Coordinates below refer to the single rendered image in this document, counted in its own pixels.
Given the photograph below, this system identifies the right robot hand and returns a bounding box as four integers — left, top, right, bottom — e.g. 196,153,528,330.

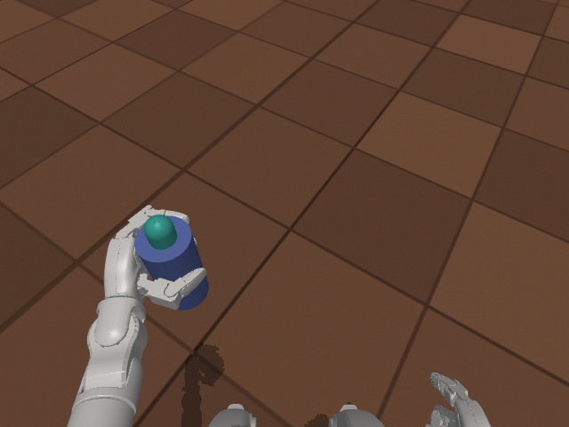
426,372,492,427

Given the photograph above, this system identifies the bottle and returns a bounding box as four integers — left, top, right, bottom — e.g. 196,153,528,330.
134,214,209,310

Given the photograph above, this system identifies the left robot hand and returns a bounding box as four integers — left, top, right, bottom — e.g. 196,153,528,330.
104,205,206,310

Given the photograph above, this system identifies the left robot arm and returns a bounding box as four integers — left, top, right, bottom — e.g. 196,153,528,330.
67,296,148,427

